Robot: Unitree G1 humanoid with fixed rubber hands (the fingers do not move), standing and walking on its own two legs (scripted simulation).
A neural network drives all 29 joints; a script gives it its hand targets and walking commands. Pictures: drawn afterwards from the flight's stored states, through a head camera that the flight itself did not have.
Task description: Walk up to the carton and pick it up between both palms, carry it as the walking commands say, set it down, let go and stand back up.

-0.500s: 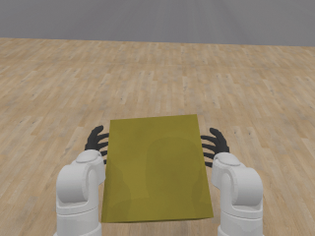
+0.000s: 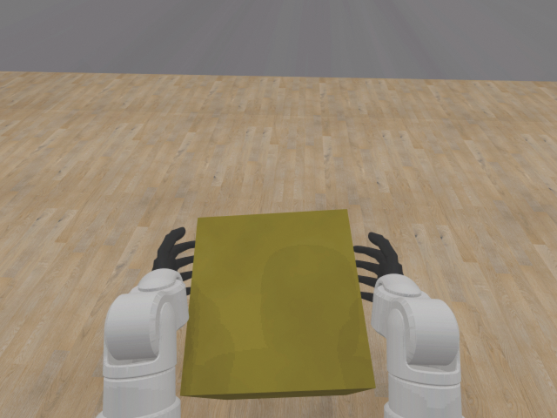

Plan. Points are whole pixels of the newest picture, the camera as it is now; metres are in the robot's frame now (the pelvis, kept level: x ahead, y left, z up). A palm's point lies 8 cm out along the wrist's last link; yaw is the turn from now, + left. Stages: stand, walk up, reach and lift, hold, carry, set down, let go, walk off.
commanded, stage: carry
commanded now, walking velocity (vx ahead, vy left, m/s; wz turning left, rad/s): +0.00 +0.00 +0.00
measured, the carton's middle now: (279, 315) +0.28 +0.01 +0.02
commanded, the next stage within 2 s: none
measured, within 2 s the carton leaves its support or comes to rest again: neither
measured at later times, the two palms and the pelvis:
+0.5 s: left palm (175, 283) +0.28 +0.15 +0.10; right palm (381, 291) +0.28 -0.13 +0.09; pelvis +0.00 +0.00 +0.00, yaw +0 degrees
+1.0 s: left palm (179, 287) +0.29 +0.15 +0.08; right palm (379, 296) +0.29 -0.14 +0.07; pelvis +0.00 +0.00 +0.00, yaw +0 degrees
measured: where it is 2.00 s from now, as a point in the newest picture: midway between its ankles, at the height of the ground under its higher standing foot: outside the picture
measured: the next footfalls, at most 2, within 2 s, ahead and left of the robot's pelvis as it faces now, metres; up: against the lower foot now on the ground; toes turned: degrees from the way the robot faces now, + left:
none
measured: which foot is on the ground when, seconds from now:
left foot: down 0.00-1.00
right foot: down 0.00-1.00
